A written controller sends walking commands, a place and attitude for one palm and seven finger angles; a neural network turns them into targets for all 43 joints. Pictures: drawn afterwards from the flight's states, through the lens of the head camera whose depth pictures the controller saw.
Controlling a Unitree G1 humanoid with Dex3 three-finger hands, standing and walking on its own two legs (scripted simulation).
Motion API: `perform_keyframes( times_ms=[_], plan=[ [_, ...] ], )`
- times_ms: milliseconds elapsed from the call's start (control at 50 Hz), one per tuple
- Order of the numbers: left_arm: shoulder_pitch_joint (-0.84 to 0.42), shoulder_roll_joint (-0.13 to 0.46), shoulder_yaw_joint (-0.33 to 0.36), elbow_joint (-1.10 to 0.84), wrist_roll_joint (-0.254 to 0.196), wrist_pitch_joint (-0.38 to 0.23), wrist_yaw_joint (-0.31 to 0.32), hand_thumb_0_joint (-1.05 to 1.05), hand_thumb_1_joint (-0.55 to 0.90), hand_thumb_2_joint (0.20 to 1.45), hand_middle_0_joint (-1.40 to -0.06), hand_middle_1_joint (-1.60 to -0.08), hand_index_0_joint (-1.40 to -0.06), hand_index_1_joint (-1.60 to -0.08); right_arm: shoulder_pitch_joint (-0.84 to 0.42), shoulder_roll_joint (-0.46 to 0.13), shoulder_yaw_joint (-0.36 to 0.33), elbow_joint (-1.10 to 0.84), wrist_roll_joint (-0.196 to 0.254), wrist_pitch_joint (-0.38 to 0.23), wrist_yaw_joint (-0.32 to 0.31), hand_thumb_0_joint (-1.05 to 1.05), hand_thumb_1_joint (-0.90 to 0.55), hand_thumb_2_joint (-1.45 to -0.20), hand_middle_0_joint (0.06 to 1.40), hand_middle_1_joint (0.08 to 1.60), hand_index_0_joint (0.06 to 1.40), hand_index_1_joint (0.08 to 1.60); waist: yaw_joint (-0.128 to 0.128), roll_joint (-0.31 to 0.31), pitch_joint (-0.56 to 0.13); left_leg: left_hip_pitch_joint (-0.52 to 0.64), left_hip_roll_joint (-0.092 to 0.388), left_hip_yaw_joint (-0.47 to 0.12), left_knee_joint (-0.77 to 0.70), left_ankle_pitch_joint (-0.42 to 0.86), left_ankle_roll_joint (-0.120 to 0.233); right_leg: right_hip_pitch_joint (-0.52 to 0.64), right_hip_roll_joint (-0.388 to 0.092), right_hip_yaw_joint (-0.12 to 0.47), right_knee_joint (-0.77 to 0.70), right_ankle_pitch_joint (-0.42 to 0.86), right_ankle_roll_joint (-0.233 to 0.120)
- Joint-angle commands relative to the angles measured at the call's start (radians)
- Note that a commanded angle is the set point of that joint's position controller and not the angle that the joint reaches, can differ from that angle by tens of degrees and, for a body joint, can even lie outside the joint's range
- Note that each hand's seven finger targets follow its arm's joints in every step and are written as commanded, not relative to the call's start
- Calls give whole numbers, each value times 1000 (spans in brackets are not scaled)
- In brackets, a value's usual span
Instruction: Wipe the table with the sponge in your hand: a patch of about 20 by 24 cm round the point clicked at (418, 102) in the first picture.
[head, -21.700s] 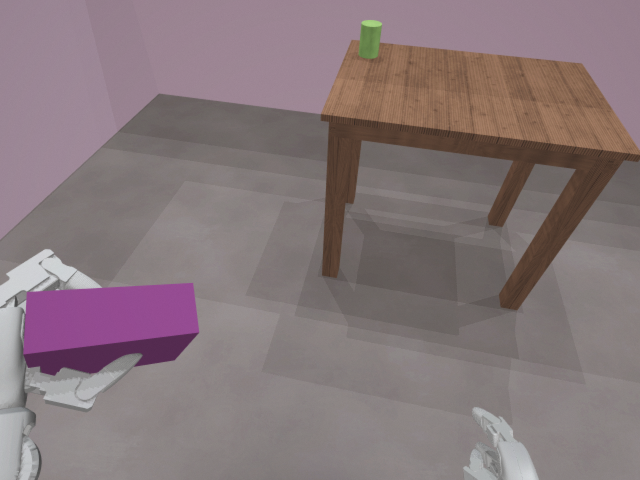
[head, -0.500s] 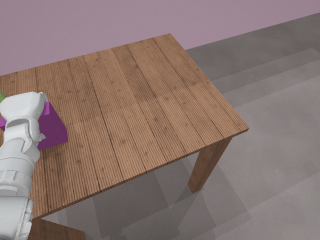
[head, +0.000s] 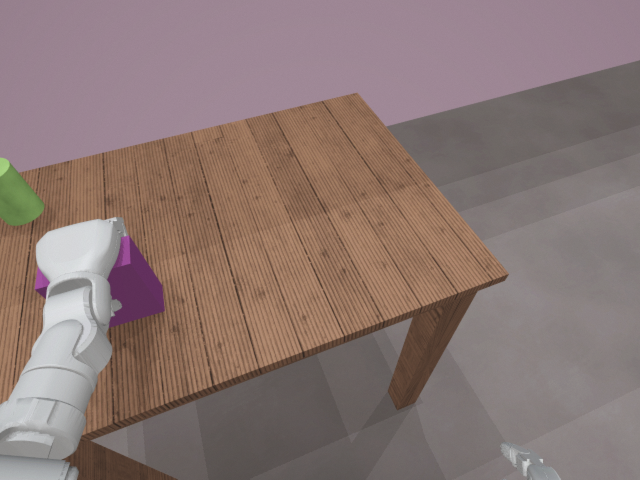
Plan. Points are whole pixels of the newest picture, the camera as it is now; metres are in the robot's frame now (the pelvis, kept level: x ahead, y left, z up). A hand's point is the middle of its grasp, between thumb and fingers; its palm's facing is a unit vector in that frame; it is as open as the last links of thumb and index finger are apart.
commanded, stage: wipe back along the middle lane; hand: left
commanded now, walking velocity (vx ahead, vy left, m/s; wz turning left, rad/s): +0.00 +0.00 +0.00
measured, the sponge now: (114, 295) +0.35 +0.33 +0.00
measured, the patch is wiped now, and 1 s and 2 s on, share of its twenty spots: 0.45 0.50 0.60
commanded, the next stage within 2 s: slide across to the third lane in 0.84 s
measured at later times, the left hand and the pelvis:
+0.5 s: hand (103, 313) +0.29 +0.30 +0.05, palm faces +0.01 -0.01 -1.00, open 9.1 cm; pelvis +0.00 +0.00 +0.00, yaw +0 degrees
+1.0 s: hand (111, 338) +0.26 +0.28 +0.05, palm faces +0.00 -0.03 -1.00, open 9.1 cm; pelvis -0.01 -0.02 +0.00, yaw +0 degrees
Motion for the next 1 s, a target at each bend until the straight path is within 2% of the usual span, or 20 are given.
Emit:
perform_keyframes(
  times_ms=[0, 140, 180, 260, 280, 300, 360, 380, 440, 480, 540, 580, 620, 680, 720, 840, 880, 900, 920, 980],
  plan=[
    [-37, 93, 4, -79, -28, 28, -47, 0, 100, 1300, -1200, -1600, -1200, -1600, -57, -139, -43, -125, -3, -37, -13, 0, -900, -900, 200, 300, 200, 300, 0, -98, -180, 104, -20, -11, -47, 509, 26, 167, 58, -35, -5, 399, -81],
    [67, 32, -41, -169, -30, 53, -57, 0, 100, 1300, -1200, -1600, -1200, -1600, -85, -127, -34, -150, -1, -51, -7, 0, -900, -900, 200, 300, 200, 300, 10, -89, -176, 124, -20, -16, -47, 535, 21, 173, 59, -39, -2, 407, -81],
    [118, 79, 20, -193, -42, 52, -56, 0, 100, 1300, -1200, -1600, -1200, -1600, -101, -131, -31, -156, -2, -55, -7, 0, -900, -900, 200, 300, 200, 300, 28, -110, -179, 116, -18, -15, -49, 541, 20, 199, 57, -27, -2, 441, -83],
    [163, 28, -27, -238, -40, 64, -52, 0, 100, 1300, -1200, -1600, -1200, -1600, -103, -123, -28, -162, -1, -59, -3, 0, -900, -900, 200, 300, 200, 300, 20, -107, -154, 116, -20, -11, -53, 525, 17, 189, 56, -36, -2, 425, -76],
    [178, 46, 2, -257, -46, 65, -50, 0, 100, 1300, -1200, -1600, -1200, -1600, -119, -123, -27, -167, 1, -62, -2, 0, -900, -900, 200, 300, 200, 300, 31, -89, -148, 116, -18, -15, -56, 529, 17, 187, 59, -29, -3, 416, -81],
    [180, 7, -42, -268, -46, 71, -49, 0, 100, 1300, -1200, -1600, -1200, -1600, -110, -120, -27, -166, 0, -62, 0, 0, -900, -900, 200, 300, 200, 300, 20, -91, -143, 124, -21, -15, -53, 521, 18, 181, 60, -37, -1, 409, -79],
    [221, -22, -66, -290, -40, 82, -43, 0, 100, 1300, -1200, -1600, -1200, -1600, -118, -117, -28, -170, 0, -68, 6, 0, -900, -900, 200, 300, 200, 300, 24, -94, -146, 125, -19, -17, -50, 520, 15, 174, 61, -37, 4, 400, -80],
    [235, -5, -38, -309, -46, 82, -42, 0, 100, 1300, -1200, -1600, -1200, -1600, -133, -116, -27, -176, 1, -69, 7, 0, -900, -900, 200, 300, 200, 300, 35, -99, -149, 123, -17, -24, -53, 525, 15, 179, 63, -29, 4, 401, -84],
    [246, -41, -79, -325, -49, 98, -39, 0, 100, 1300, -1200, -1600, -1200, -1600, -132, -114, -26, -180, 1, -70, 6, 0, -900, -900, 200, 300, 200, 300, 26, -124, -129, 110, -23, -18, -59, 464, 16, 180, 62, -37, 2, 378, -80],
    [232, 17, -23, -327, -52, 109, -38, 0, 100, 1300, -1200, -1600, -1200, -1600, -153, -120, -21, -175, 2, -66, -2, 0, -900, -900, 200, 300, 200, 300, 37, -125, -108, 97, -24, -15, -74, 416, 15, 184, 62, -23, -8, 353, -84],
    [208, -29, -84, -332, -47, 123, -45, 0, 100, 1300, -1200, -1600, -1200, -1600, -154, -112, -16, -182, 5, -67, -7, 0, -900, -900, 200, 300, 200, 300, 27, -121, -85, 95, -31, -11, -80, 366, 19, 170, 61, -33, -11, 308, -82],
    [208, 14, -39, -329, -45, 123, -47, 0, 100, 1300, -1200, -1600, -1200, -1600, -168, -115, -14, -181, 5, -66, -13, 0, -900, -900, 200, 300, 200, 300, 40, -111, -84, 89, -32, -14, -88, 344, 19, 172, 64, -19, -17, 279, -87],
    [208, -56, -109, -335, -43, 121, -54, 0, 100, 1300, -1200, -1600, -1200, -1600, -158, -108, -14, -185, 4, -71, -11, 0, -900, -900, 200, 300, 200, 300, 27, -119, -91, 98, -36, -7, -78, 342, 22, 166, 62, -27, -13, 289, -84],
    [262, -49, -85, -348, -45, 110, -56, 0, 100, 1300, -1200, -1600, -1200, -1600, -173, -106, -13, -190, 3, -75, -7, 0, -900, -900, 200, 300, 200, 300, 43, -118, -109, 98, -34, -11, -77, 359, 20, 179, 65, -17, -7, 307, -87],
    [297, -73, -111, -377, -54, 106, -56, 0, 100, 1300, -1200, -1600, -1200, -1600, -164, -103, -16, -199, 3, -79, -3, 0, -900, -900, 200, 300, 200, 300, 40, -118, -115, 100, -36, -7, -71, 360, 21, 189, 62, -25, -3, 324, -83],
    [397, -55, -76, -421, -67, 110, -44, 0, 100, 1300, -1200, -1600, -1200, -1600, -174, -100, -16, -207, 3, -85, 1, 0, -900, -900, 200, 300, 200, 300, 52, -156, -95, 85, -36, 0, -72, 360, 20, 209, 60, -21, -3, 363, -78],
    [363, -5, -28, -436, -65, 117, -40, 0, 100, 1300, -1200, -1600, -1200, -1600, -191, -106, -14, -202, 3, -80, -6, 0, -900, -900, 200, 300, 200, 300, 56, -147, -83, 81, -36, 3, -79, 343, 19, 207, 59, -2, -10, 356, -79],
    [326, -36, -70, -436, -61, 125, -42, 0, 100, 1300, -1200, -1600, -1200, -1600, -181, -105, -12, -199, 4, -78, -10, 0, -900, -900, 200, 300, 200, 300, 41, -149, -77, 83, -40, 8, -79, 332, 22, 200, 59, -10, -9, 342, -75],
    [305, -22, -63, -427, -58, 131, -42, 0, 100, 1300, -1200, -1600, -1200, -1600, -179, -105, -12, -198, 5, -78, -12, 0, -900, -900, 200, 300, 200, 300, 41, -150, -57, 80, -39, 7, -82, 318, 22, 187, 59, -11, -15, 324, -75],
    [242, -7, -56, -477, -46, 138, -43, 0, 100, 1300, -1200, -1600, -1200, -1600, -200, -104, -11, -200, 3, -81, -17, 0, -900, -900, 200, 300, 200, 300, 47, -108, -101, 113, -40, 3, -85, 339, 25, 199, 59, 1, -15, 322, -81]
  ],
)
